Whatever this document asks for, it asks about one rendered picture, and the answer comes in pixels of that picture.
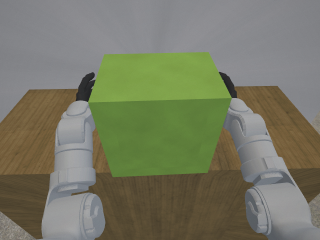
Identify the left robot forearm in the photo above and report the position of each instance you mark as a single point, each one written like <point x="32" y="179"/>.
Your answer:
<point x="73" y="161"/>

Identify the robot right hand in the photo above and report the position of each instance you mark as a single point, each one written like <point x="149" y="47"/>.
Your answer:
<point x="229" y="85"/>

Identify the pedestal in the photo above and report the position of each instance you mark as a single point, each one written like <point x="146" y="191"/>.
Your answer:
<point x="193" y="206"/>

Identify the right robot upper arm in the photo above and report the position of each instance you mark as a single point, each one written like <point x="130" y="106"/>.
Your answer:
<point x="279" y="212"/>

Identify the left robot upper arm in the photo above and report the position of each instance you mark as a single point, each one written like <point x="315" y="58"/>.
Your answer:
<point x="75" y="217"/>

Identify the right robot forearm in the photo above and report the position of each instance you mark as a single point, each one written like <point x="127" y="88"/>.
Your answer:
<point x="260" y="163"/>

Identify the robot left hand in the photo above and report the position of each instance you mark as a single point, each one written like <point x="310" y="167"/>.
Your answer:
<point x="84" y="89"/>

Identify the carton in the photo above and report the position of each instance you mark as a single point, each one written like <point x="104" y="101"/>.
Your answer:
<point x="159" y="113"/>

